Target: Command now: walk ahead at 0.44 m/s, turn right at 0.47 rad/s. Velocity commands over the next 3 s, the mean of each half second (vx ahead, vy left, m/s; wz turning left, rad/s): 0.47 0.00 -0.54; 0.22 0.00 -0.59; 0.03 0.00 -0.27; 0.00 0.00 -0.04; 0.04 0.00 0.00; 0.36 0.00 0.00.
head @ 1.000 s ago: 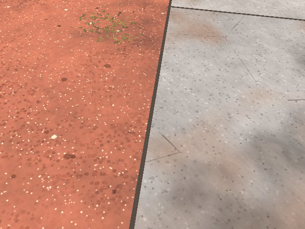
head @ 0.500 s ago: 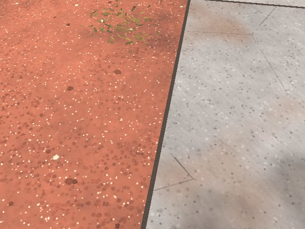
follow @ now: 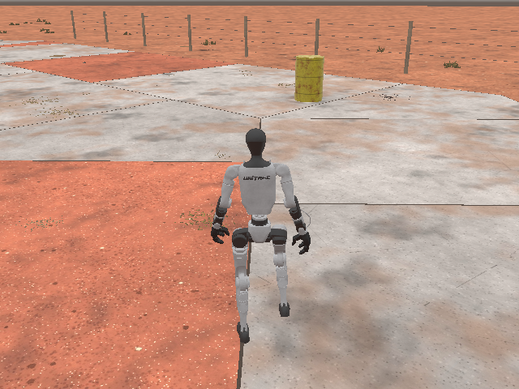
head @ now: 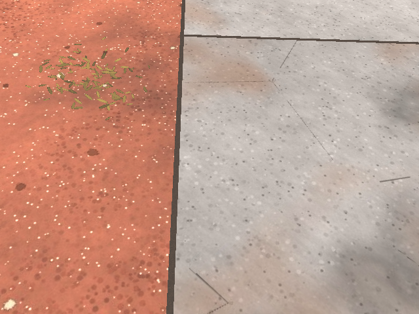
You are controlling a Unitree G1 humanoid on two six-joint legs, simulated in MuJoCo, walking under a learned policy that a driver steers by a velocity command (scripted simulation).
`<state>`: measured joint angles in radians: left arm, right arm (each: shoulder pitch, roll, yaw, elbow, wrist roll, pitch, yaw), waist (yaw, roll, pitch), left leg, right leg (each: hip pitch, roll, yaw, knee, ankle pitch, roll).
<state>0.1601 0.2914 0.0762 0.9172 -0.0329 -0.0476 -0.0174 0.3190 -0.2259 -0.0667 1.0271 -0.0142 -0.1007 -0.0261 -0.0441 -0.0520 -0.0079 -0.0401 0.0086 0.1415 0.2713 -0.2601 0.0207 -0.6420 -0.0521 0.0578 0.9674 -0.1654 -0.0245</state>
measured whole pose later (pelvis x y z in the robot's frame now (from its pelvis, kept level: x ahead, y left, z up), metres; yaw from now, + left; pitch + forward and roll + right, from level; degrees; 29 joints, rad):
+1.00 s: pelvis +0.44 -0.09 -0.01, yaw -36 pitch +1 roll +1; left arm 0.20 0.31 0.09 0.69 -0.02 0.06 0.03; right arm 0.11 -0.26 -0.05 0.75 -0.02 -0.02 -0.02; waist 0.00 -0.02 0.08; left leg -0.34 0.03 0.12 0.41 -0.09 0.03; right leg -0.54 -0.05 0.02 0.99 -0.40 0.07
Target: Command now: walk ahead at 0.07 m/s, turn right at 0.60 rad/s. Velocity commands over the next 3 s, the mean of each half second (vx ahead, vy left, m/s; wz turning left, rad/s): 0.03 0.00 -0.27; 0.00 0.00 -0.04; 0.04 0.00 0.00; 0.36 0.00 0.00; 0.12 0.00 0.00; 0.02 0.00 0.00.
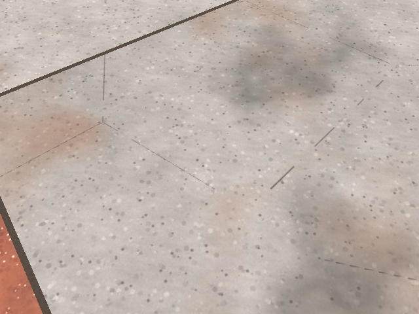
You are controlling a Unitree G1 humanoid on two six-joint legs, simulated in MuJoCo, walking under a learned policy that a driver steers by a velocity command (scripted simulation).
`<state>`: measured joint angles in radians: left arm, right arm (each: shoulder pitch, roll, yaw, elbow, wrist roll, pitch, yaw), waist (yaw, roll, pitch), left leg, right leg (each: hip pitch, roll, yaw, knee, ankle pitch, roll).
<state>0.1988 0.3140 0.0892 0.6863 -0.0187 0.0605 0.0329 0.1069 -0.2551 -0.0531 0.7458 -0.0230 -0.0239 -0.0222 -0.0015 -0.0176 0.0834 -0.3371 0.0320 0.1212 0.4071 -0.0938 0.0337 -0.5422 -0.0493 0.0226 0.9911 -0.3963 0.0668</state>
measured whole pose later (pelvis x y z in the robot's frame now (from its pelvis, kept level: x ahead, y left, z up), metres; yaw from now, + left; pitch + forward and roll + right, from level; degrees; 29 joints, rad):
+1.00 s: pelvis +0.02 -0.02 +0.00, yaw -7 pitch -2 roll +0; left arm 0.17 0.23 0.05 0.97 0.00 0.01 0.03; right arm 0.19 -0.23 -0.02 0.97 -0.01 -0.01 -0.03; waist 0.00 0.01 0.04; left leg -0.18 0.02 0.01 0.49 -0.28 -0.02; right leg -0.22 0.02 0.01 0.50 -0.25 -0.01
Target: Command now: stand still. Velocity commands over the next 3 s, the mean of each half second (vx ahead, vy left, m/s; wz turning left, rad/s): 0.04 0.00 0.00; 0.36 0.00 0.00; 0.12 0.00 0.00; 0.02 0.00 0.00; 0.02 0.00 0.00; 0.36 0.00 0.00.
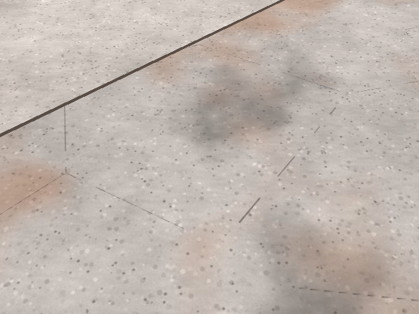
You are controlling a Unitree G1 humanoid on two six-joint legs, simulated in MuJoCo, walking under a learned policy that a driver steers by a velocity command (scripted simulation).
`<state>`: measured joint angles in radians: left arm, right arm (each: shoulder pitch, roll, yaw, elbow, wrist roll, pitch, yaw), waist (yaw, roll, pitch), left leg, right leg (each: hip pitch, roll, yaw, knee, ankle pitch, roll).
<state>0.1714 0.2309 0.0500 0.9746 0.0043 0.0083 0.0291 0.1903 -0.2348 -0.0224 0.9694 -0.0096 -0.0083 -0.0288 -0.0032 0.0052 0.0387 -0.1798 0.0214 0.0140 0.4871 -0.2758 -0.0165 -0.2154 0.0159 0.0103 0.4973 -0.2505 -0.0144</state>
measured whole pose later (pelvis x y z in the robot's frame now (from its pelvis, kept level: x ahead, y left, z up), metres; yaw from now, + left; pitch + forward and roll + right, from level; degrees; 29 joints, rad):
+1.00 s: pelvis +0.20 +0.01 -0.01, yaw +1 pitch +2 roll +0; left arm -0.10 0.23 0.03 0.88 -0.02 -0.10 -0.04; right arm 0.52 -0.20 -0.03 1.08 0.00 -0.07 -0.02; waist -0.09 -0.01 0.04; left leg 0.17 0.01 0.02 0.19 -0.40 0.00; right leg -0.59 -0.01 -0.05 0.53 0.01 -0.06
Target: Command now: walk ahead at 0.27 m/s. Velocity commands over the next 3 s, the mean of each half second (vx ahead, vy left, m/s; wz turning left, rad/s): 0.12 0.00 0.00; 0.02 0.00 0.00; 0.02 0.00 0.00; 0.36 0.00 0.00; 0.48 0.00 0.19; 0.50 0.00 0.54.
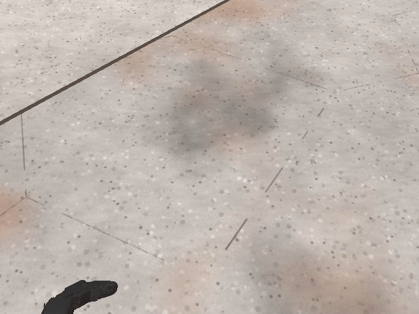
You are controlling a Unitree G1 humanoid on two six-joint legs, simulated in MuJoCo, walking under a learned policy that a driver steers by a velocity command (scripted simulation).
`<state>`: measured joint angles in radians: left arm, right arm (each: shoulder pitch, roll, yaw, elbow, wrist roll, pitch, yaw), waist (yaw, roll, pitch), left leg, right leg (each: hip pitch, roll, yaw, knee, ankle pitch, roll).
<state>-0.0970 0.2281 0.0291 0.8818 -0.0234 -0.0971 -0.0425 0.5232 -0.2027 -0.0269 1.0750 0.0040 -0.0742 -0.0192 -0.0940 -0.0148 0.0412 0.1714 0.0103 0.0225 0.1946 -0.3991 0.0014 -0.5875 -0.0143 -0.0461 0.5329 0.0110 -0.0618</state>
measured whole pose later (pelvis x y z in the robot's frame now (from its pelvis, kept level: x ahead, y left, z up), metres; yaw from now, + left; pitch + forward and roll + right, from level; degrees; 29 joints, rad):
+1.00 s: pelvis +0.18 +0.00 +0.01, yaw +0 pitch -1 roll +0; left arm 0.15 0.22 0.03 1.10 0.00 0.00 0.04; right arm 0.19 -0.20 -0.05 1.06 0.00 -0.01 -0.04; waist 0.00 0.00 0.04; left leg -0.18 0.01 0.02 0.48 -0.29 0.00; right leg -0.19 0.00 -0.04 0.49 -0.28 -0.02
